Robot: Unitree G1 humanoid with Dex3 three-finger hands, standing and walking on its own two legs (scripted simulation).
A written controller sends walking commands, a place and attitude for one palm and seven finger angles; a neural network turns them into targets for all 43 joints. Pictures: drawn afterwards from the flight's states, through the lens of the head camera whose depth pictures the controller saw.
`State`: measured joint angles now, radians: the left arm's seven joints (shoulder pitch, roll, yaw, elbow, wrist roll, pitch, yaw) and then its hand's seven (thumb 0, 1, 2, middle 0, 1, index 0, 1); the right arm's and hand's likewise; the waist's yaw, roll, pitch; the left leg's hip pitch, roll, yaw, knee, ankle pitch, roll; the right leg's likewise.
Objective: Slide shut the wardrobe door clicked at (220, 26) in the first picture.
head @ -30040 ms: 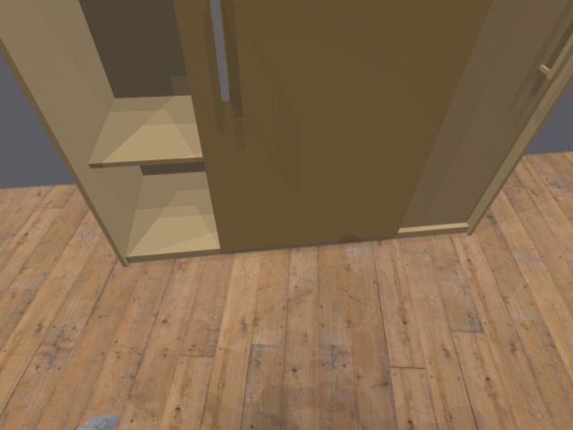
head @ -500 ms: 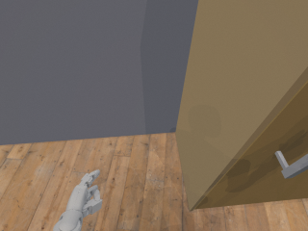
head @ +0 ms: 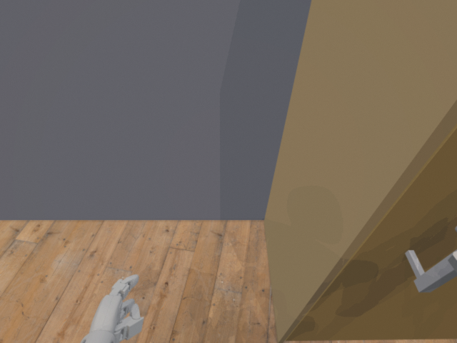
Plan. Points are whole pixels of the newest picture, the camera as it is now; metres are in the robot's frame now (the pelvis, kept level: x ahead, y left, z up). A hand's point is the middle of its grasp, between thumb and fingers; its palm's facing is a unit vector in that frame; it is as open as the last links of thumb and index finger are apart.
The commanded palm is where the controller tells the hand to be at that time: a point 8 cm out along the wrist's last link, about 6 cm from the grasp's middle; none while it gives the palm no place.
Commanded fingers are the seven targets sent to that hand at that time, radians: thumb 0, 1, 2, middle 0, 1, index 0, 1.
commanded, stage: stop walking and hold the door there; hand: right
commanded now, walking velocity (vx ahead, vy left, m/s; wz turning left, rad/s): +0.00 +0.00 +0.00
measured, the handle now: out of the picture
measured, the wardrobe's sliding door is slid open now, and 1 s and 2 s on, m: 0.00 0.00 0.00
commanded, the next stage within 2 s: none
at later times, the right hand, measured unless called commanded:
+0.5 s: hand out of the picture +0.21 -0.28 +0.16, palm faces +0.53 +0.83 -0.16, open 7.0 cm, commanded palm +0.16 -0.28 +0.15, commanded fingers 0.00 -0.90 -0.90 0.45 1.40 0.45 1.40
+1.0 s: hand out of the picture +0.21 -0.28 +0.16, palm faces +0.54 +0.82 -0.18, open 7.0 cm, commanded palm +0.16 -0.27 +0.15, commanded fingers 0.00 -0.90 -0.90 0.45 1.40 0.45 1.40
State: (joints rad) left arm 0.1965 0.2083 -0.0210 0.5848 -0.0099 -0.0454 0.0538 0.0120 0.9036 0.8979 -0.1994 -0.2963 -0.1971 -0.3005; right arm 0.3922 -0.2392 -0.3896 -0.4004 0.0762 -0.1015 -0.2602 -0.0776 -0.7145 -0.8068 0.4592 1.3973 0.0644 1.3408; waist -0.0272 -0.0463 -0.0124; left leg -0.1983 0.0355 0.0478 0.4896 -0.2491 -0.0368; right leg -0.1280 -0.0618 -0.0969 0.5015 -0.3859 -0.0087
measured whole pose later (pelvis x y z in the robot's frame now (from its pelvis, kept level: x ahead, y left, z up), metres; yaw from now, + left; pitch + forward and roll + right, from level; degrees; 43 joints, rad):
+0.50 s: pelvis -0.04 -0.02 +0.00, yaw +2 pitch -1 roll +1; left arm 0.21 0.21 -0.02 0.61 -0.01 -0.03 0.07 0.01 0.90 0.90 -0.20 -0.30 -0.20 -0.30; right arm 0.27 -0.23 -0.33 -0.29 0.06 -0.13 -0.25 -0.05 -0.77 -0.82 0.46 1.40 0.01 1.28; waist -0.03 -0.02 0.00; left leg -0.22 0.08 -0.01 0.47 -0.20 -0.04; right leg -0.13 -0.01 -0.16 0.48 -0.33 -0.05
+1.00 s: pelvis -0.06 -0.02 +0.00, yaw +2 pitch -1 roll +0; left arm 0.18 0.24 0.00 0.59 -0.02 0.00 0.08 0.01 0.90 0.90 -0.20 -0.30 -0.20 -0.30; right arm 0.16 -0.25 -0.34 -0.21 0.07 -0.11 -0.25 -0.05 -0.77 -0.83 0.46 1.40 0.01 1.27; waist -0.03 -0.03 0.03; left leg -0.27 0.09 -0.02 0.49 -0.20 -0.07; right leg -0.19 0.00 -0.16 0.52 -0.31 -0.05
